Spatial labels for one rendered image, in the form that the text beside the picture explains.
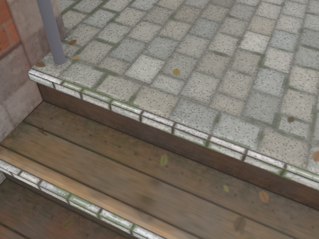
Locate stairs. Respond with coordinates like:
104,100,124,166
0,83,319,239

